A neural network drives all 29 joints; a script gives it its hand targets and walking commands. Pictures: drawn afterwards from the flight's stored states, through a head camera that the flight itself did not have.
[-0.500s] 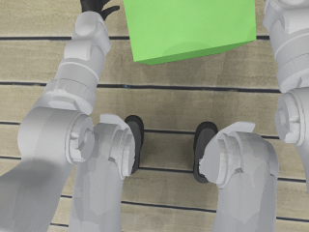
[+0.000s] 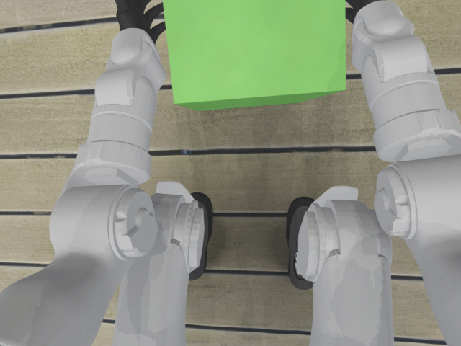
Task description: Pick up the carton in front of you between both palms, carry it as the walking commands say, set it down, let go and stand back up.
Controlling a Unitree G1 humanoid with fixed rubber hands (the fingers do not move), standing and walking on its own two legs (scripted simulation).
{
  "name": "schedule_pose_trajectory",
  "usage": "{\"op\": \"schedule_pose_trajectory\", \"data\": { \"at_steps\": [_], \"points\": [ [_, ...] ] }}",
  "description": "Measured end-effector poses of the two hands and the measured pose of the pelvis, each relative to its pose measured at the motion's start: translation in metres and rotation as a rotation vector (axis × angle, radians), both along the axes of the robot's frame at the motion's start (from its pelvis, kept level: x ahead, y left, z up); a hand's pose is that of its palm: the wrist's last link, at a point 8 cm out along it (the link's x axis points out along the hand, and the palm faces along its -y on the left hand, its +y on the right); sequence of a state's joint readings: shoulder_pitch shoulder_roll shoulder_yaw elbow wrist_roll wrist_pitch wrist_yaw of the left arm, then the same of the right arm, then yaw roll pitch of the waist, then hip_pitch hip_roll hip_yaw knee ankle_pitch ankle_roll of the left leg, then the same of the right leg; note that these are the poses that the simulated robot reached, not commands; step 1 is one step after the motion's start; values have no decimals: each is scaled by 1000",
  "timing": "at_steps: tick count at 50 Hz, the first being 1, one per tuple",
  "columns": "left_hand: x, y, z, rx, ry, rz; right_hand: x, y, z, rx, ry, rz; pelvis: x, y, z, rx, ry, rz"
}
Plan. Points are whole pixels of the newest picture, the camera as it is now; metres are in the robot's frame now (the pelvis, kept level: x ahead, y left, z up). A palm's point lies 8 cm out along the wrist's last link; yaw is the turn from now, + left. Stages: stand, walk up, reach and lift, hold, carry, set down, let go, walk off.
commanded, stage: reach and lift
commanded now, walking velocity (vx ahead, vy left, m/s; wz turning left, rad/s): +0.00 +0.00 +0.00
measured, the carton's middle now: (247, 39) +0.54 -0.02 -0.21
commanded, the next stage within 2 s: none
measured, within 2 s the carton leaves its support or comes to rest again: neither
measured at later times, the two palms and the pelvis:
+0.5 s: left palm (38, 13) +0.49 +0.12 +0.06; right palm out of the picture +0.49 -0.18 +0.06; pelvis +0.00 +0.02 +0.12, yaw -4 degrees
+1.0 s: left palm out of the picture +0.45 +0.12 +0.22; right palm out of the picture +0.44 -0.17 +0.21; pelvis +0.04 +0.01 +0.25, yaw -5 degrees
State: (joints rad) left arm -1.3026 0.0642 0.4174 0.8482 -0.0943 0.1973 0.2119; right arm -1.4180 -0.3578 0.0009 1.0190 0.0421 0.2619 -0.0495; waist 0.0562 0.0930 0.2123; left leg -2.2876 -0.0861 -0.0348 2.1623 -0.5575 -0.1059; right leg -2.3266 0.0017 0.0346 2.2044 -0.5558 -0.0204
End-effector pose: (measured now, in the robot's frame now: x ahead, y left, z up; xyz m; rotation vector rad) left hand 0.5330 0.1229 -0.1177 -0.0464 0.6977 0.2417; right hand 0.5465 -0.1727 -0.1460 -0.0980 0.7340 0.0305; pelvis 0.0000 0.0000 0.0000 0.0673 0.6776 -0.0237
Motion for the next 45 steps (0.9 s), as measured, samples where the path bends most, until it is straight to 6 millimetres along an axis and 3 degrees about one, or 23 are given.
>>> {"op": "schedule_pose_trajectory", "data": {
  "at_steps": [10, 15, 31, 45],
  "points": [
    [-33, -15, 85, -46, -44, -9, -31, -15, 110, 29, -29, -81, -5, 10, 44, -14, 17, -45],
    [-42, -10, 125, -31, -26, -17, -38, -10, 153, 22, -14, -89, -7, 12, 73, -8, 34, -56],
    [-50, -6, 211, -26, -49, -55, -65, -7, 230, 41, -38, -150, 9, 17, 144, -31, 55, -51],
    [-71, -1, 306, -26, -41, -74, -92, -2, 324, 56, -30, -182, 34, 13, 220, -42, -59, -61]
  ]
}}
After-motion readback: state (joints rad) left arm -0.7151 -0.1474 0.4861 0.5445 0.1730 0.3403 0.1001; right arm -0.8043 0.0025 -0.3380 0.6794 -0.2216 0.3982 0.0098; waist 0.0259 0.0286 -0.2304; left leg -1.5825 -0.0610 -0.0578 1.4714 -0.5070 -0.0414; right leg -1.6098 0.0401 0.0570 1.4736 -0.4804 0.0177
